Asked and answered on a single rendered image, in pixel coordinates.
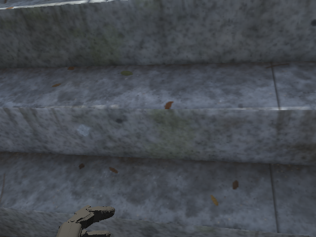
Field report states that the robot left hand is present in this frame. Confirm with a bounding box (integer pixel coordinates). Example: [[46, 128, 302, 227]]
[[56, 204, 116, 237]]

